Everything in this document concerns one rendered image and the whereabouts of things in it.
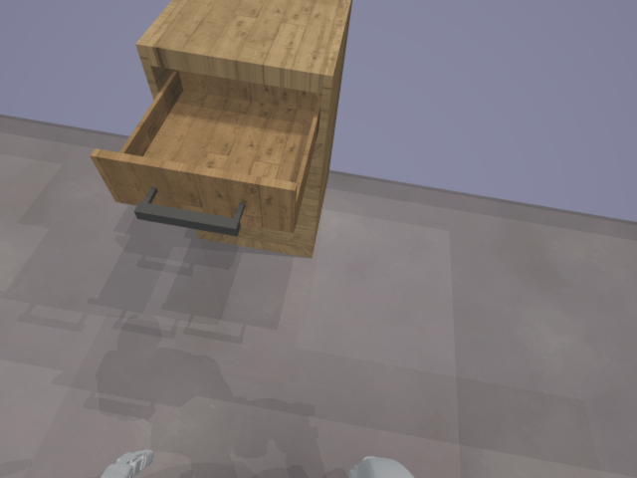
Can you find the handle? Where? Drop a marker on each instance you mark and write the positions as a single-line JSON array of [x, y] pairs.
[[186, 218]]

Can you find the left robot hand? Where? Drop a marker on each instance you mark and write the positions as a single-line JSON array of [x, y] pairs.
[[129, 464]]

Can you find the drawer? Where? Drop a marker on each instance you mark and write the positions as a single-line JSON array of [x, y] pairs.
[[208, 143]]

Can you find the robot right thigh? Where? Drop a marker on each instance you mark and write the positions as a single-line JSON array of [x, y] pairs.
[[379, 468]]

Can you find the cabinet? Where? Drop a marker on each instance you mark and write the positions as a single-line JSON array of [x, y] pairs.
[[293, 44]]

